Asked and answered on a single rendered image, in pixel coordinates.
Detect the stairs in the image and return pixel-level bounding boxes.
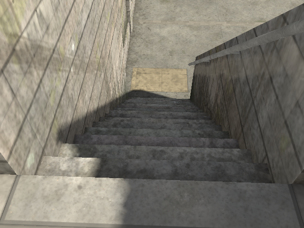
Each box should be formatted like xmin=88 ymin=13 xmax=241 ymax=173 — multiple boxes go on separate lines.
xmin=37 ymin=97 xmax=272 ymax=183

